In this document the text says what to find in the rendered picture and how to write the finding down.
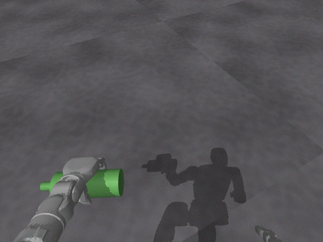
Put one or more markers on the bottle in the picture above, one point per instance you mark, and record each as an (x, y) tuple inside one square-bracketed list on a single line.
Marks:
[(105, 183)]

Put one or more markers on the left robot hand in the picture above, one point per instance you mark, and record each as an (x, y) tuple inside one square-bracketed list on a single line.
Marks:
[(86, 167)]

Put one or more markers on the left robot arm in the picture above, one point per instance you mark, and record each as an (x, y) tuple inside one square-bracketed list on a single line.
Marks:
[(55, 211)]

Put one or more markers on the right robot hand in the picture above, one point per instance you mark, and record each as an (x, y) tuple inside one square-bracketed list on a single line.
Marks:
[(266, 235)]

